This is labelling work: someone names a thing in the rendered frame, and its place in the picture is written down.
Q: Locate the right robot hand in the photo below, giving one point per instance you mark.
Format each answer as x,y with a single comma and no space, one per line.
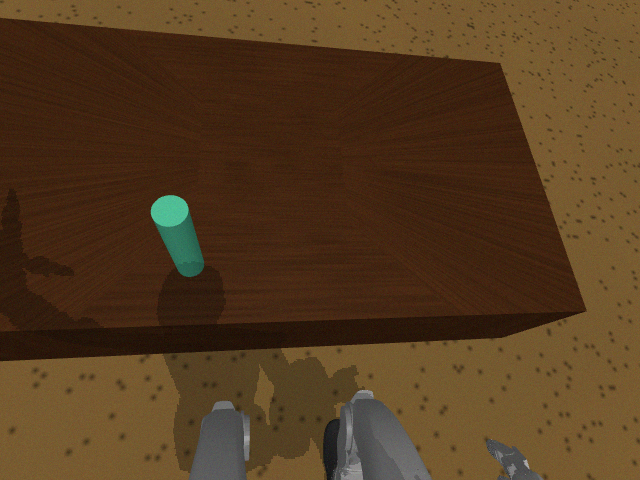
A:
514,463

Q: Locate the right robot foot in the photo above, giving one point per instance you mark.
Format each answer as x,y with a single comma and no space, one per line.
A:
330,447

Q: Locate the can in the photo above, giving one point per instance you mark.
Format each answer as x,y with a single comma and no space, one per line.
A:
172,218

